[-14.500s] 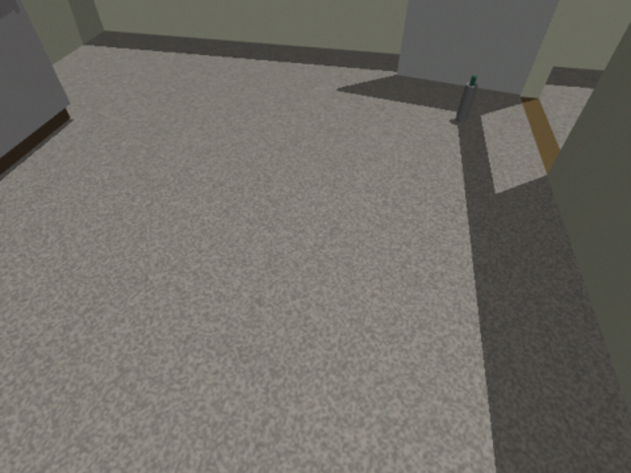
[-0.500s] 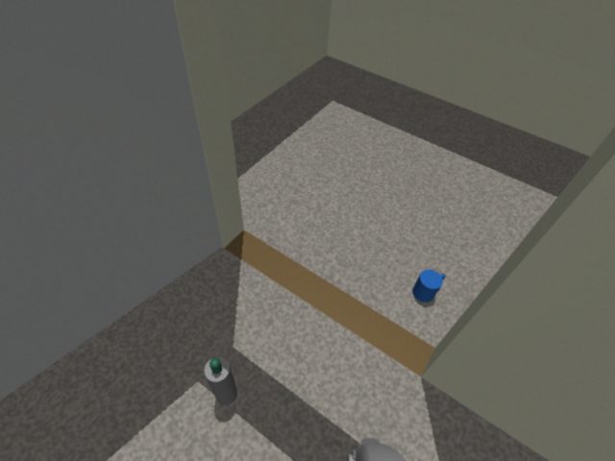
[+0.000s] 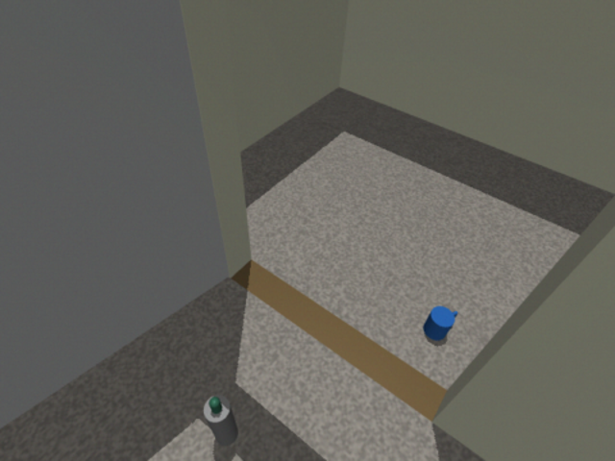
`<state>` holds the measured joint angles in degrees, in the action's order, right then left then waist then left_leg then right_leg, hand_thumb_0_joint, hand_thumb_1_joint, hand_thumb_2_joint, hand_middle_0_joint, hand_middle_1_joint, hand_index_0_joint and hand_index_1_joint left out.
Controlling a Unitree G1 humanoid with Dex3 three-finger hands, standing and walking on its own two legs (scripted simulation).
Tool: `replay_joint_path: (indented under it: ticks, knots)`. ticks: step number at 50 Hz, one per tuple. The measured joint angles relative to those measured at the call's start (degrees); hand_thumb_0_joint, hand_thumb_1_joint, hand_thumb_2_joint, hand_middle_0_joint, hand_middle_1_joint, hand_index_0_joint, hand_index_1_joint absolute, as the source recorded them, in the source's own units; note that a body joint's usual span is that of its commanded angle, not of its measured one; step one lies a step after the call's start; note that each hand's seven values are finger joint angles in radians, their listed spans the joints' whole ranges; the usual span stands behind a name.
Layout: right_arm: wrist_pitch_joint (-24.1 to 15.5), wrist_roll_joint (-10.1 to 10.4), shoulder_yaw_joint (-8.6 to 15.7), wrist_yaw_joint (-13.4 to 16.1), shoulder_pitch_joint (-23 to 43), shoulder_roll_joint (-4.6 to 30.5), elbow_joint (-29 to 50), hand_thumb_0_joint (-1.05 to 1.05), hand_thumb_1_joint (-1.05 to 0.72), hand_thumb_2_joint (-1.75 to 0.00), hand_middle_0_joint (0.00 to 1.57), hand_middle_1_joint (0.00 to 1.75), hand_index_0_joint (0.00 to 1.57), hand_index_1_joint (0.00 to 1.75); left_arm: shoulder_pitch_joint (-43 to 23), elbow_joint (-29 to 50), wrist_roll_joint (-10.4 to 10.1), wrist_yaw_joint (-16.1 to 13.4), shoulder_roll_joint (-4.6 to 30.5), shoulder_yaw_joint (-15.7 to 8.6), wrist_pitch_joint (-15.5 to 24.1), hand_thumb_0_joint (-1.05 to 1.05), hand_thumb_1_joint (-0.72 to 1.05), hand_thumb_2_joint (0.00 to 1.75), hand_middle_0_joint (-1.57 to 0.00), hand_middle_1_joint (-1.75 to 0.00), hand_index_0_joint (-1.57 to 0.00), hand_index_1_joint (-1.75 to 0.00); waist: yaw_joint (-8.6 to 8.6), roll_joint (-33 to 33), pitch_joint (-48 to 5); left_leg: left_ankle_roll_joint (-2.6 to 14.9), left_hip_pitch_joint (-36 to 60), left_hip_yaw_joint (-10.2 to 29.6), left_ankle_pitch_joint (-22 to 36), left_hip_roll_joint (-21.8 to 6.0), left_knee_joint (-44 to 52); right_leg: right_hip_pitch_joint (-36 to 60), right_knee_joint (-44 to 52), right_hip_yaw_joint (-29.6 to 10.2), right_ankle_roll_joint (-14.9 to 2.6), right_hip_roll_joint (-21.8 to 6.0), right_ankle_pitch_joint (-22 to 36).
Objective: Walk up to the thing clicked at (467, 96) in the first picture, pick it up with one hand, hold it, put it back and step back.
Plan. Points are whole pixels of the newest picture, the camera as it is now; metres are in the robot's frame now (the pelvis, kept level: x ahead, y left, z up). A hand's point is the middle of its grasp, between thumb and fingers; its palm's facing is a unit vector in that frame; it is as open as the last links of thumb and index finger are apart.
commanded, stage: walk up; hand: left
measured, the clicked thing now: (221, 418) +0.37 +0.22 -0.62
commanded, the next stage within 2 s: stand in 1.22 s
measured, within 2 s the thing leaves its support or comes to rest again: neither
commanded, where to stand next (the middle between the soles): +0.02 -0.02 m, yaw +1 degrees
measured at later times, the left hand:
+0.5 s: hand out of the picture +0.11 +0.24 -0.14, palm faces +0.02 -0.94 -0.33, open 7.4 cm
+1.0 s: hand out of the picture +0.11 +0.24 -0.14, palm faces +0.00 -0.95 -0.32, open 7.4 cm
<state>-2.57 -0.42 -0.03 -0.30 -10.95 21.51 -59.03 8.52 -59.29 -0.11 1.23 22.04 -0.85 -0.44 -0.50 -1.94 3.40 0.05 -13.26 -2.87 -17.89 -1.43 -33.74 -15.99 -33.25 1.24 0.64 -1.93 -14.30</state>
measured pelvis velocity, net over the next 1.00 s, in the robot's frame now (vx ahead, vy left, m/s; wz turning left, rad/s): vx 0.02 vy -0.01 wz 0.00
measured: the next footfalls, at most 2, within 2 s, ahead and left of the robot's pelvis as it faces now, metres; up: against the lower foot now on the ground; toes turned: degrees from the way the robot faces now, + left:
none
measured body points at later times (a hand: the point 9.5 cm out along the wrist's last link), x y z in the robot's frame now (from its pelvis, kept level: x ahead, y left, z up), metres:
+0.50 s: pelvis +0.02 -0.01 +0.02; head +0.02 -0.02 +0.47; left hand +0.11 +0.29 -0.11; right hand +0.13 -0.32 -0.11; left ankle +0.01 +0.12 -0.73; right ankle +0.04 -0.13 -0.73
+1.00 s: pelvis +0.02 -0.01 +0.02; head +0.03 -0.01 +0.47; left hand +0.11 +0.28 -0.12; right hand +0.08 -0.32 -0.12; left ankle +0.01 +0.12 -0.73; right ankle +0.04 -0.13 -0.73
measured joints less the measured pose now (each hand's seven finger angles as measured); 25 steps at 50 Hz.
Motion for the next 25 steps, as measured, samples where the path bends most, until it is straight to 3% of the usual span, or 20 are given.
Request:
replay_joint_path:
  ticks: [15, 25]
  knots:
    - [0.8, 0.6, 0.1, 0.1, 6.9, -0.2, -4.2, 0.01, -0.90, -0.90, 0.20, 0.30, 0.20, 0.30, -3.6, -6.0, -0.1, -0.3, -1.9, 0.9, 0.3, 0.01, 0.91, 0.90, -0.20, -0.30, -0.20, -0.30, -0.38, 2.2, -0.4, -0.96, 6.2, 0.9, 4.4, -0.2, 10.9, 6.0, 9.5, 1.2, -0.54, 0.5, 2.8]
    - [1.3, 0.2, 0.2, 0.1, 7.4, -0.9, -6.3, 0.01, -0.90, -0.90, 0.20, 0.30, 0.20, 0.30, -5.0, -7.2, 0.2, -0.5, -2.5, 0.3, 0.5, 0.01, 0.91, 0.90, -0.20, -0.30, -0.20, -0.30, -0.03, 2.2, -1.3, -1.43, 8.3, 0.8, 5.9, -0.6, 14.3, 8.0, 12.8, 1.3, -0.84, 1.1, 4.2]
